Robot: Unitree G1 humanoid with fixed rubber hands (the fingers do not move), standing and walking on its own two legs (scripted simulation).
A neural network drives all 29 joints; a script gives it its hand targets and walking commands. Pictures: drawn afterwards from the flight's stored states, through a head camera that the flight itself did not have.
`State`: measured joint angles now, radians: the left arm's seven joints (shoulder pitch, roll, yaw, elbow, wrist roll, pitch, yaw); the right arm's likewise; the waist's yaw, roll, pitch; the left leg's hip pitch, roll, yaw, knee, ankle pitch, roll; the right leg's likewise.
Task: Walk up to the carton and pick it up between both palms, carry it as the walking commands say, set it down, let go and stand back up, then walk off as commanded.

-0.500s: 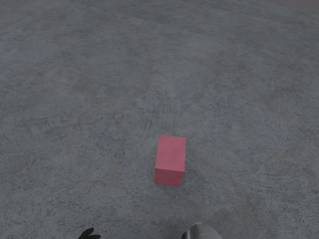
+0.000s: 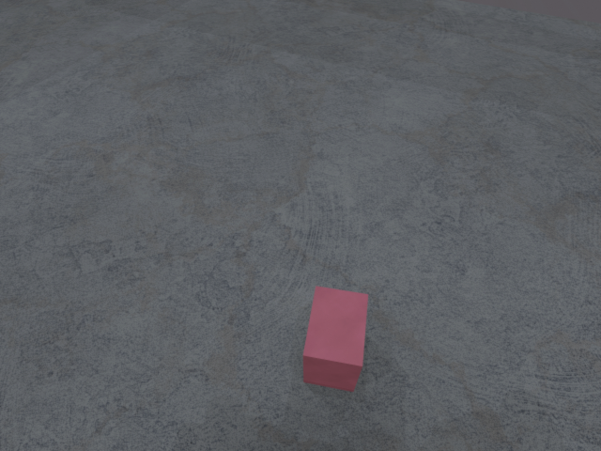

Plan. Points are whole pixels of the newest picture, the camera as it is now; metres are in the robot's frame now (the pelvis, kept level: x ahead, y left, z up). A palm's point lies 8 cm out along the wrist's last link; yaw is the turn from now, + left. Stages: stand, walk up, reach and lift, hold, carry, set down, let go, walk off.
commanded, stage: walk up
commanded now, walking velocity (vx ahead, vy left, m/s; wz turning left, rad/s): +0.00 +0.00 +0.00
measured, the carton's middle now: (334, 339) +0.51 -0.05 -0.65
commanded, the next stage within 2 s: none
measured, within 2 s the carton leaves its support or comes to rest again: neither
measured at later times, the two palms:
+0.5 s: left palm out of the picture +0.01 +0.25 -0.13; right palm out of the picture -0.01 -0.22 -0.13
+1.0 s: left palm out of the picture +0.08 +0.19 -0.14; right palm out of the picture +0.15 -0.26 -0.14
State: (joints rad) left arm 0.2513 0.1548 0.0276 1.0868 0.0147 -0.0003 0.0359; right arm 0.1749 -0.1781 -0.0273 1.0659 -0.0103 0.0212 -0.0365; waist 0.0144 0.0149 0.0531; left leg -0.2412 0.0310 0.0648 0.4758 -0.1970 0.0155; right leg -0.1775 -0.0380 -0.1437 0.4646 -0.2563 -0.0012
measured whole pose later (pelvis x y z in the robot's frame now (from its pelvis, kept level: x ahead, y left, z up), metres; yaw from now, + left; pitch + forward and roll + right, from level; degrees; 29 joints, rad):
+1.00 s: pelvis +0.11 -0.02 +0.00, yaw -3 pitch -1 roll -1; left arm 0.34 0.12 0.03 1.11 0.02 -0.02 0.04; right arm 0.18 -0.19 -0.04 1.05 0.00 0.02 -0.03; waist 0.03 0.04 0.06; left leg -0.31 0.05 0.05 0.53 -0.20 -0.03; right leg -0.12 -0.06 -0.11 0.43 -0.29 0.02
